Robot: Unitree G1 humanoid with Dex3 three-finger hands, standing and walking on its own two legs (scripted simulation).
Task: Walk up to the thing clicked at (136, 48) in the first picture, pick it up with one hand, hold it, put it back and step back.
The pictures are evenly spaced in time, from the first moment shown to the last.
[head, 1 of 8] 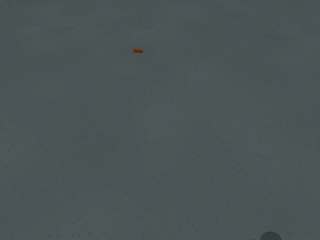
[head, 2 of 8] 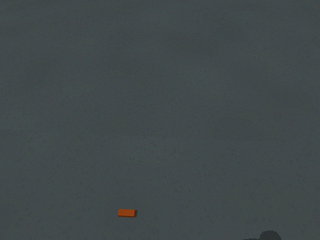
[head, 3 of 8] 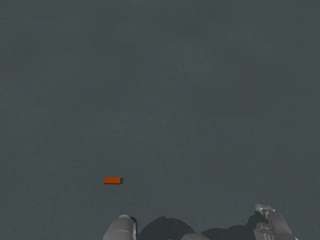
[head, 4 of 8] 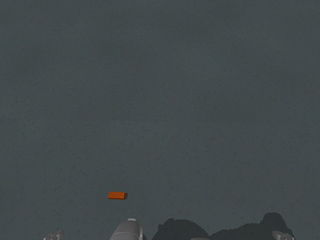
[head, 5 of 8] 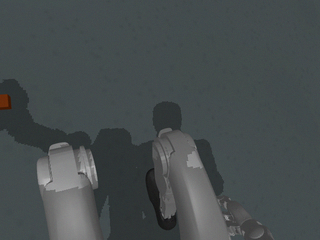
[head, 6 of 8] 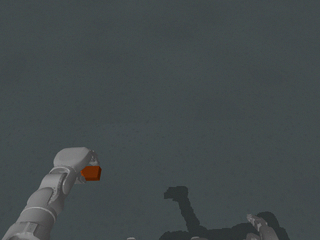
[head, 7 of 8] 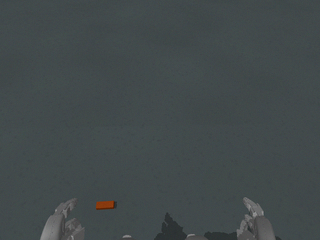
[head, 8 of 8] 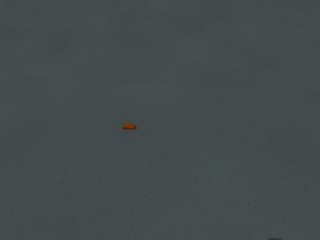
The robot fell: no
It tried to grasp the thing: yes
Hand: left
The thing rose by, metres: 0.69
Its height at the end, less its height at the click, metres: +0.00
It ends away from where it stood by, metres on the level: 0.02
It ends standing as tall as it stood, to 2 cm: yes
